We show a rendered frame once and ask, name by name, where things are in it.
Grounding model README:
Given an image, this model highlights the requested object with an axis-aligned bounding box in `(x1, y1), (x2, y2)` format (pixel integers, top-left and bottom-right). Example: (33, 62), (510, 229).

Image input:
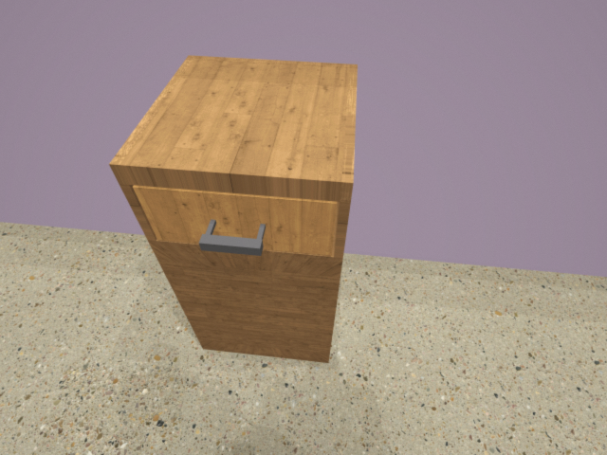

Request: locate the handle
(199, 219), (266, 256)

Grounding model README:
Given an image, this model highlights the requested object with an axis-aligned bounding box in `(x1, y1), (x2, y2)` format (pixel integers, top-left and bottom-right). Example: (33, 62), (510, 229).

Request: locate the drawer
(133, 185), (337, 256)

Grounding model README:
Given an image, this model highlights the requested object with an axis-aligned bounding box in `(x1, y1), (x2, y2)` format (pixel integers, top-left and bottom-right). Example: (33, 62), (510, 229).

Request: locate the cabinet
(109, 55), (358, 363)

